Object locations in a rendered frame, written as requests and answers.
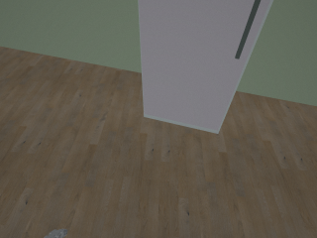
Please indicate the robot left hand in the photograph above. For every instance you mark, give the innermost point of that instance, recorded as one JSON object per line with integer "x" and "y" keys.
{"x": 60, "y": 233}

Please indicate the handle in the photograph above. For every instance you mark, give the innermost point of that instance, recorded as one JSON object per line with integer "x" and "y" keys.
{"x": 247, "y": 29}

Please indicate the fridge door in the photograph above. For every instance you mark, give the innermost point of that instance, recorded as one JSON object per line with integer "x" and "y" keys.
{"x": 188, "y": 50}

